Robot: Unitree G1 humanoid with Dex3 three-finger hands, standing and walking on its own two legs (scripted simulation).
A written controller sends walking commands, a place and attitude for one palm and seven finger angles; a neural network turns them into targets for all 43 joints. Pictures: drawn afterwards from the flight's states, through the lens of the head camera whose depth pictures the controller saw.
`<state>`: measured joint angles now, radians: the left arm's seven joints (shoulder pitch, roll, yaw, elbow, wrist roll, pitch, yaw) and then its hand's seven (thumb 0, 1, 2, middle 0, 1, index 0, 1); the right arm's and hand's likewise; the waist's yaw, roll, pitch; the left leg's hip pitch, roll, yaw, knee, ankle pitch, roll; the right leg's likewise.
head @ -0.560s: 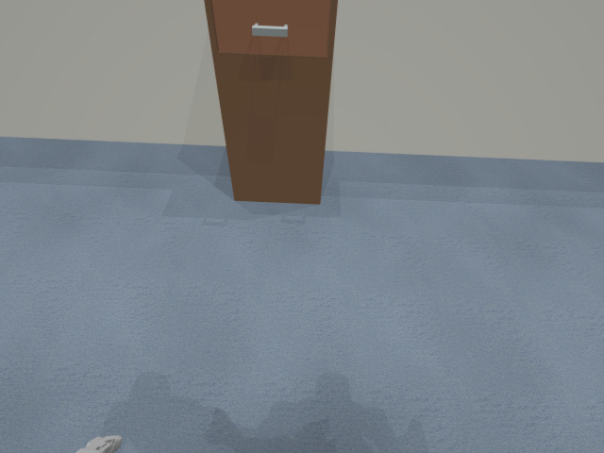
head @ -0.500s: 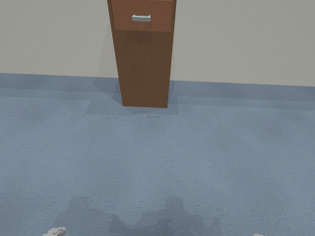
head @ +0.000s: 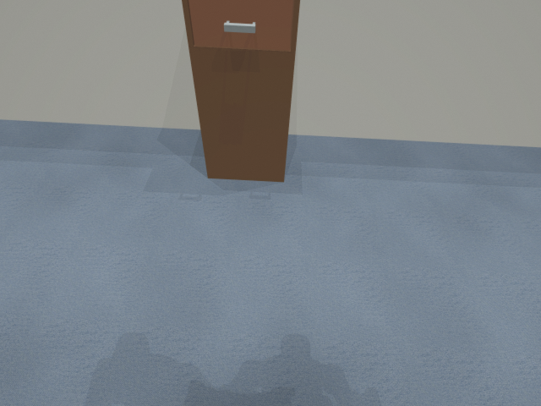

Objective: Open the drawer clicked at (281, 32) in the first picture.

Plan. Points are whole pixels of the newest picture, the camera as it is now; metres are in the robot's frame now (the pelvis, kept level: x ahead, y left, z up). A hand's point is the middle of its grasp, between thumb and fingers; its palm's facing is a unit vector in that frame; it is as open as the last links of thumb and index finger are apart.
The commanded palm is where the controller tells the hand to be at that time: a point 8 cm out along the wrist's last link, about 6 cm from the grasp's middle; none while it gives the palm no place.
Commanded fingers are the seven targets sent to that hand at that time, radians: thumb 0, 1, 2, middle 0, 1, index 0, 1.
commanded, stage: stand and wait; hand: left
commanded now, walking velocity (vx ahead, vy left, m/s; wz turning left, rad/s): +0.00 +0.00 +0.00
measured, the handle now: (240, 25) +1.33 +0.19 +0.03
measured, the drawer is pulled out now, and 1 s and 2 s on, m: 0.00 0.00 0.00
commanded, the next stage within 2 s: look at it before walking up in 0.26 s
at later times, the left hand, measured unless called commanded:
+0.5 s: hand out of the picture +0.07 +0.24 -0.16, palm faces -0.03 -0.94 -0.33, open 7.4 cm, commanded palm none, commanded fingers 0.00 0.90 0.90 -0.20 -0.30 -0.20 -0.30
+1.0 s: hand out of the picture +0.07 +0.24 -0.16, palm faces -0.04 -0.94 -0.33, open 7.4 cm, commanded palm none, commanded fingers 0.00 0.90 0.90 -0.20 -0.30 -0.20 -0.30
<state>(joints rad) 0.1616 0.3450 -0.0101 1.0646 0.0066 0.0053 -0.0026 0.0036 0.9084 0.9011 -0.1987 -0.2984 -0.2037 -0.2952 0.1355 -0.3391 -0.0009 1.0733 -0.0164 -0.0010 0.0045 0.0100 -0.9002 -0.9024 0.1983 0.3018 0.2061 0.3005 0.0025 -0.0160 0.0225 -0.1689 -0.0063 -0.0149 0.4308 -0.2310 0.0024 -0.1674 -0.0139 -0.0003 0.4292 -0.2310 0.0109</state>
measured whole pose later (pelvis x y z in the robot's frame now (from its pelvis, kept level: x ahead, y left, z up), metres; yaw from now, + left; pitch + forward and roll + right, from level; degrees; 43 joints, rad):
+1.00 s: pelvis +0.00 -0.01 +0.00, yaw -1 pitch -1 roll +0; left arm 0.15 0.34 -0.01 1.09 0.01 -0.01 0.00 0.00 0.91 0.90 -0.20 -0.30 -0.20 -0.30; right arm 0.12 -0.33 0.00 1.11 -0.01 -0.01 0.01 0.01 -0.90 -0.90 0.20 0.30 0.21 0.30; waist 0.00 -0.01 0.03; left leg -0.14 0.01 -0.01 0.37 -0.20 -0.01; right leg -0.15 0.00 0.01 0.38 -0.21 0.00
